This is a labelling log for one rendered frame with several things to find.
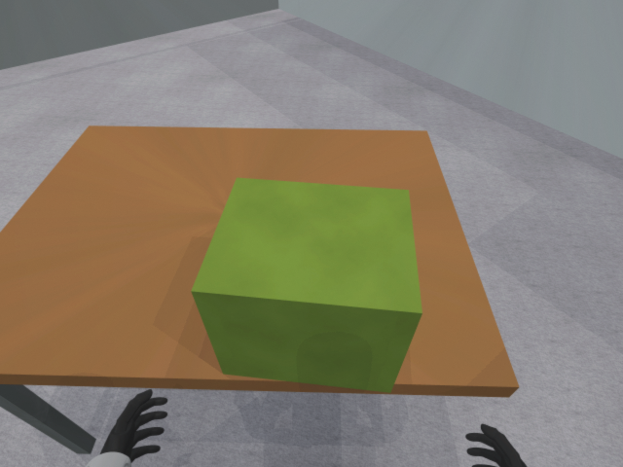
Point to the robot right hand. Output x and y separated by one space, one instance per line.
503 454

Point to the carton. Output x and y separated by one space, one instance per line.
311 283

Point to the robot left hand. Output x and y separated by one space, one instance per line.
123 437

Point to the table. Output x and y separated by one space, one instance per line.
98 265

